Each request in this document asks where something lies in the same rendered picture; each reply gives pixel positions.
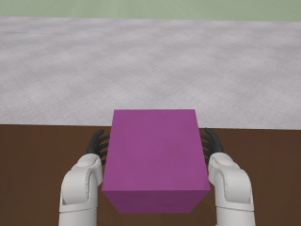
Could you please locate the right robot forearm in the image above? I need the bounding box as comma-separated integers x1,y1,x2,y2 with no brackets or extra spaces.
208,153,256,226

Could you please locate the robot left hand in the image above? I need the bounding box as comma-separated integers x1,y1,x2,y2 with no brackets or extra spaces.
86,129,110,165

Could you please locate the robot right hand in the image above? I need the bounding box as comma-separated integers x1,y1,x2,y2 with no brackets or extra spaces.
199,127,224,165

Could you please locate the carton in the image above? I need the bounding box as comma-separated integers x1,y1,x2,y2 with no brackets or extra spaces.
102,109,211,214

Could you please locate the left robot forearm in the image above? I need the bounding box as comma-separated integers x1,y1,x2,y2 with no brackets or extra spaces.
58,153,103,226

